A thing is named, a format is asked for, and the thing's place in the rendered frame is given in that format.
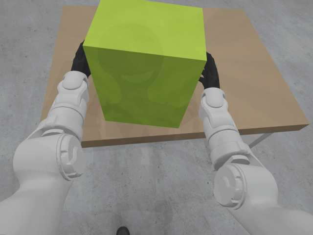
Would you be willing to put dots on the table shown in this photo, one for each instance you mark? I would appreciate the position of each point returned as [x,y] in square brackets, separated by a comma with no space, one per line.
[259,100]

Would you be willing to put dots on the left robot forearm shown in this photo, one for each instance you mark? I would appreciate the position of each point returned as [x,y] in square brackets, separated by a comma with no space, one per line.
[68,111]

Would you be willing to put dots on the robot right upper arm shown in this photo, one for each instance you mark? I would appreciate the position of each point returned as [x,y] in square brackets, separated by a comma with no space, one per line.
[250,194]

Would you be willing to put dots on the robot left upper arm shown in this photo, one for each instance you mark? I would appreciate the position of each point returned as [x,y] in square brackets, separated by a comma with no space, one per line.
[45,168]

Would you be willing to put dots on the carton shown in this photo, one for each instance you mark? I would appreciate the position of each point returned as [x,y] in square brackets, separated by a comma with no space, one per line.
[145,58]

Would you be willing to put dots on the right robot forearm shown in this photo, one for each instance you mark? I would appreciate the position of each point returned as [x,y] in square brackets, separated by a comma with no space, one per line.
[222,135]

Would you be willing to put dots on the left robot hand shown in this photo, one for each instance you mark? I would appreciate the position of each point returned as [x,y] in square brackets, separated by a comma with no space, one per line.
[80,62]

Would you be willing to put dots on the right robot hand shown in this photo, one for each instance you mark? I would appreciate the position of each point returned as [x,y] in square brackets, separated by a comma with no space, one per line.
[210,73]

